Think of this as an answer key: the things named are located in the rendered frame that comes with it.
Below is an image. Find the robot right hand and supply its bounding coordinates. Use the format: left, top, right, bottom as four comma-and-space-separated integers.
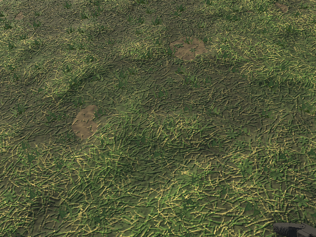
273, 222, 316, 237

